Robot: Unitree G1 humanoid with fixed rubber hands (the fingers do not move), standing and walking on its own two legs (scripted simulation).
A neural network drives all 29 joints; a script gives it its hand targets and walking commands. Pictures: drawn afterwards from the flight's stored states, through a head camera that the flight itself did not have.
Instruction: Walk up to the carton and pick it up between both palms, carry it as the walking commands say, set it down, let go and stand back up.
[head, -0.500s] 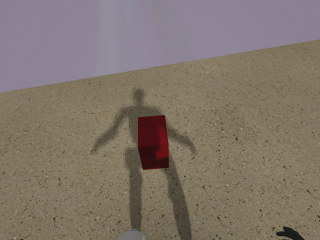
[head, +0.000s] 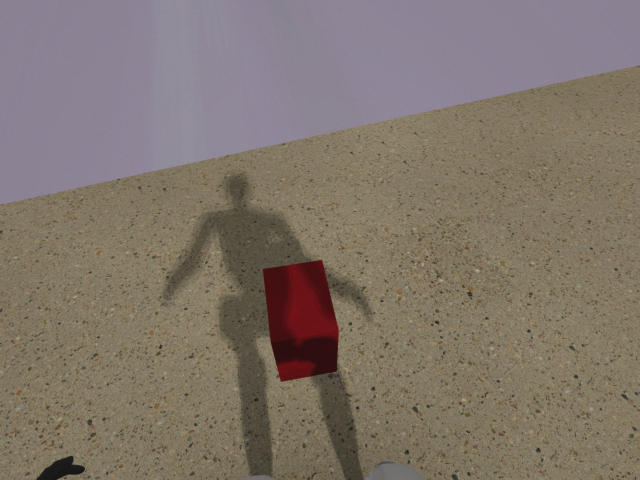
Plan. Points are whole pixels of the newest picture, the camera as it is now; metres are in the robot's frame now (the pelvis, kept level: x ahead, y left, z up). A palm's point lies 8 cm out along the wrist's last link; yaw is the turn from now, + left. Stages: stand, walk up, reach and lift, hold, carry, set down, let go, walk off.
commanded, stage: walk up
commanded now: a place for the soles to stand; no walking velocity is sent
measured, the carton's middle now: (301, 322) +0.64 +0.06 -0.60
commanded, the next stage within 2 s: none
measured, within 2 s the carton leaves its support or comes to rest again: neither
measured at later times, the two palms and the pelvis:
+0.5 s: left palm (39, 476) +0.16 +0.36 -0.09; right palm (554, 424) +0.19 -0.29 -0.05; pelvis +0.06 +0.04 +0.02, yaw -2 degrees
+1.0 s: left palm (56, 430) +0.21 +0.34 -0.04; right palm out of the picture +0.14 -0.39 -0.07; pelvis +0.10 -0.02 +0.02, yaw +1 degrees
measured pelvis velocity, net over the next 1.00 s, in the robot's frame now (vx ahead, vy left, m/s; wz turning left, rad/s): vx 0.10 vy -0.02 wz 0.02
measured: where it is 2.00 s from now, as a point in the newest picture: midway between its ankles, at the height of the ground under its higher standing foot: outside the picture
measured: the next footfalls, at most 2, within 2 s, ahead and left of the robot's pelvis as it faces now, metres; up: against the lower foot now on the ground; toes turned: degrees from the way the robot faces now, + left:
left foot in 0.14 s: +0.12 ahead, +0.16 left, +0.00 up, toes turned +3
left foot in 1.30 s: +0.28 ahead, +0.10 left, +0.00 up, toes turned +0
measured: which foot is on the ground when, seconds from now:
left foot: up 0.00-0.12, down 0.14-0.96, up 0.98-1.00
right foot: down 0.00-1.00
